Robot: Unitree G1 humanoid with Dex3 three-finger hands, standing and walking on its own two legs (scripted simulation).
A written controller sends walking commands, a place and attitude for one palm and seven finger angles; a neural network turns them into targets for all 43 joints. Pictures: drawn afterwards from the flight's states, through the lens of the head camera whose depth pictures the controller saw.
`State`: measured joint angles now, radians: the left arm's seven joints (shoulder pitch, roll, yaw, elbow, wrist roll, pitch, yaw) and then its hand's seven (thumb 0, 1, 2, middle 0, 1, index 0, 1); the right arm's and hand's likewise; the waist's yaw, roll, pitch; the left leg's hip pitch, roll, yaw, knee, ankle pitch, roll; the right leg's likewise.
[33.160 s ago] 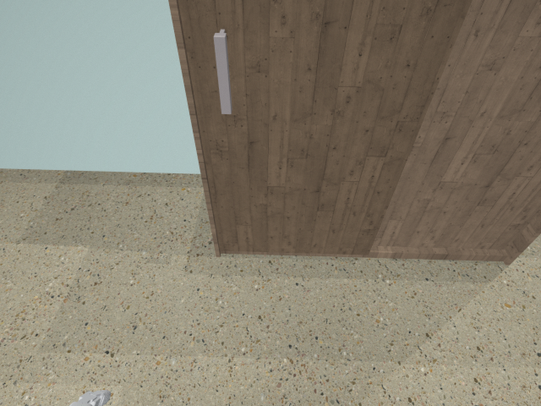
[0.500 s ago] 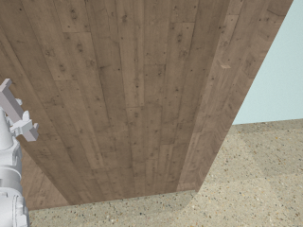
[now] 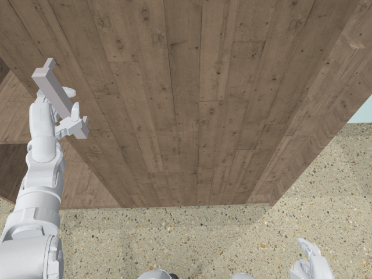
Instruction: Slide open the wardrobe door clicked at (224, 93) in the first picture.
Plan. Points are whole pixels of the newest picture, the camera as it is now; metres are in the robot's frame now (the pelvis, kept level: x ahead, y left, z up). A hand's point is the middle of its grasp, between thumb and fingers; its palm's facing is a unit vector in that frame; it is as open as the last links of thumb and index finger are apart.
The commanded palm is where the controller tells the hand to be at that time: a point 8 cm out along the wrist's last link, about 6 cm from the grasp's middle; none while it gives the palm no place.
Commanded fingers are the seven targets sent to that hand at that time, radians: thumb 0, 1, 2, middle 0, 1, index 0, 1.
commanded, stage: stop walking and hold the door there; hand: left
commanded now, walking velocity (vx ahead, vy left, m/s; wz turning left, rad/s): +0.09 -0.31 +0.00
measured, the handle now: (68, 101) +0.45 +0.30 +0.11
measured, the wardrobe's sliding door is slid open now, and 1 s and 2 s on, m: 0.49 0.49 0.48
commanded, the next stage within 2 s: loosen the grip on the handle in 1.04 s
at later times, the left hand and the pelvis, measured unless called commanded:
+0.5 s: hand (75, 119) +0.40 +0.27 +0.10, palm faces +0.37 -0.90 -0.23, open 6.0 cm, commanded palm +0.36 +0.28 +0.09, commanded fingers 0.00 0.90 0.90 -0.45 -1.40 -0.45 -1.40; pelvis -0.04 +0.01 +0.00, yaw -1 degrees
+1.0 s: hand (75, 119) +0.40 +0.27 +0.10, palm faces +0.39 -0.89 -0.24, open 6.1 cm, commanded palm +0.36 +0.28 +0.09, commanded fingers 0.00 0.90 0.90 -0.45 -1.40 -0.45 -1.40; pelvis -0.01 +0.00 +0.00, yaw -2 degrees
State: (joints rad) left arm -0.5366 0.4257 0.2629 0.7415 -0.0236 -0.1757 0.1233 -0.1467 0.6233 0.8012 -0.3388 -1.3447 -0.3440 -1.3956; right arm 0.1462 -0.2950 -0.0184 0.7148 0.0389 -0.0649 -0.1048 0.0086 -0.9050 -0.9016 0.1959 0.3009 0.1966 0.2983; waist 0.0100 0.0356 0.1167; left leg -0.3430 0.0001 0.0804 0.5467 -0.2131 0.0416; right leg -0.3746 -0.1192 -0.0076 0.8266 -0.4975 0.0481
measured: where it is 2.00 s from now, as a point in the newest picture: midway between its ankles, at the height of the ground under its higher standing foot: outside the picture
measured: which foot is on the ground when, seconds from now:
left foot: down 0.00-1.00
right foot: up 0.00-0.30, down 0.32-1.00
